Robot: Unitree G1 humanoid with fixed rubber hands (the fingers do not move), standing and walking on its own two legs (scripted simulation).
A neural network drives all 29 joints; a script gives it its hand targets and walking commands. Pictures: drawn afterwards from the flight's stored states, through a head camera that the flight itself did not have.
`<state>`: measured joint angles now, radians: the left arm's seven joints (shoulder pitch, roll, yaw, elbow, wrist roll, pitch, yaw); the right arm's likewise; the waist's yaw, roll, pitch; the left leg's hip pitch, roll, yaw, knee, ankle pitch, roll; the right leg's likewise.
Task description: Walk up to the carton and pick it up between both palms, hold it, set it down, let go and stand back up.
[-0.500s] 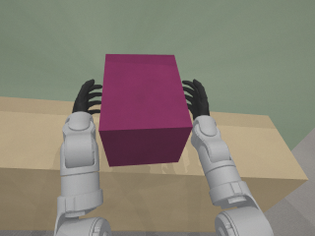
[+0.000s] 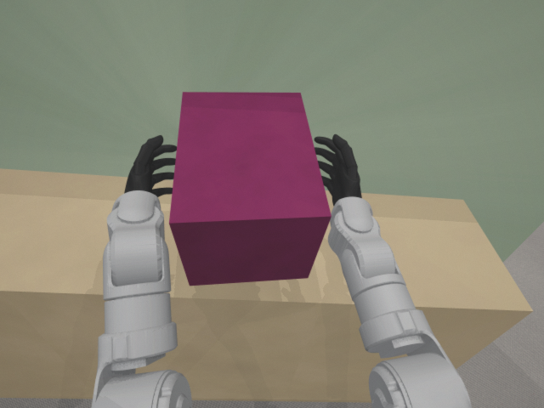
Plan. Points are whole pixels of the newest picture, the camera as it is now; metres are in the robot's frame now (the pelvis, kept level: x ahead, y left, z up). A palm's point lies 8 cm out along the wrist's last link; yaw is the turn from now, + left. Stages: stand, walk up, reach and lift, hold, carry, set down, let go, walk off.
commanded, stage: hold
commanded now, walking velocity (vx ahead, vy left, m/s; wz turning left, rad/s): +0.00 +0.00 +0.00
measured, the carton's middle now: (246, 186) +0.41 +0.00 +0.13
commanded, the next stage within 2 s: none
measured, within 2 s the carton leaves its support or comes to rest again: neither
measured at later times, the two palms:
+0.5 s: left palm (140, 195) +0.36 +0.15 +0.17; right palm (342, 193) +0.35 -0.13 +0.17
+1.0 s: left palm (140, 194) +0.35 +0.14 +0.17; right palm (343, 190) +0.36 -0.13 +0.17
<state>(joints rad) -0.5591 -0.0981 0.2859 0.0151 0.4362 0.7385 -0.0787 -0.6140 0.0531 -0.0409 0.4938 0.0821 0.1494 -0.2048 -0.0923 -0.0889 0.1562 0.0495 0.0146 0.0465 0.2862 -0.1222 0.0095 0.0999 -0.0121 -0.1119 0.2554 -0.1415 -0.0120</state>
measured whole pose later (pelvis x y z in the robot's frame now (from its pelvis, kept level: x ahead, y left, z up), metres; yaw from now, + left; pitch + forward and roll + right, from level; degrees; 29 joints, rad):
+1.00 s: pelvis +0.00 +0.00 +0.00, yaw +0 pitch -12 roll +0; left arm -0.54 -0.10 0.27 -0.01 0.44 0.75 -0.07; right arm -0.61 0.05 -0.03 0.49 0.09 0.14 -0.20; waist -0.08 -0.09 0.15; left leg 0.05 0.02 0.05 0.29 -0.13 0.01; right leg 0.10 -0.01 -0.11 0.26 -0.15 -0.02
